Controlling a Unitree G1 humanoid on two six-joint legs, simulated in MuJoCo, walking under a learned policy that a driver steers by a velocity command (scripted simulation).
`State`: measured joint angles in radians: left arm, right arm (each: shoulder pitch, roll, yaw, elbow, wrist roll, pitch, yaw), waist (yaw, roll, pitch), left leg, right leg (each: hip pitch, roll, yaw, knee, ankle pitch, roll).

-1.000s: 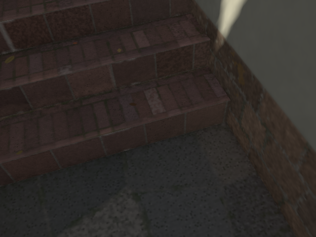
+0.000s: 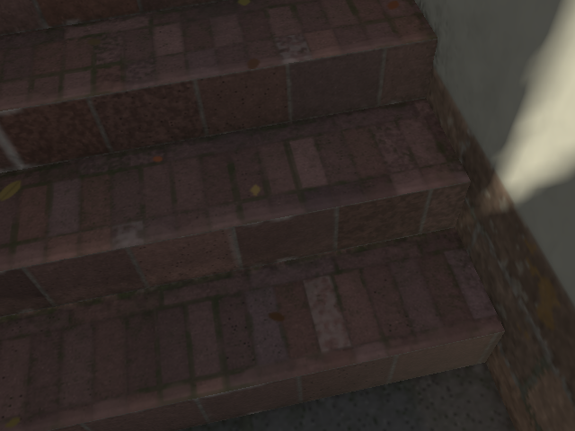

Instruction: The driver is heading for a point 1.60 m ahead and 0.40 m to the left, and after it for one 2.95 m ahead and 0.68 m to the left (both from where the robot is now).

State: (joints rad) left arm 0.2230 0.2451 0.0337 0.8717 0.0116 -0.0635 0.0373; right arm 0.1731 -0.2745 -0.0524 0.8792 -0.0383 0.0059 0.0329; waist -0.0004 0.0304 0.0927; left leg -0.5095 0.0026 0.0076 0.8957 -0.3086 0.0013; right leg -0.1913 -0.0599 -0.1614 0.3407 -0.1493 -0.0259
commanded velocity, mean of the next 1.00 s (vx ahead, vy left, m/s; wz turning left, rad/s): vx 0.03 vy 0.00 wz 0.39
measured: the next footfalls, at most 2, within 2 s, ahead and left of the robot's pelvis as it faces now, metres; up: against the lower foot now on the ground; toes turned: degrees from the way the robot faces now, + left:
left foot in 0.18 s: +0.12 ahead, +0.14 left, +0.00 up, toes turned +8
right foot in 0.70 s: +0.14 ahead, -0.06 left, +0.00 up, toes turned +24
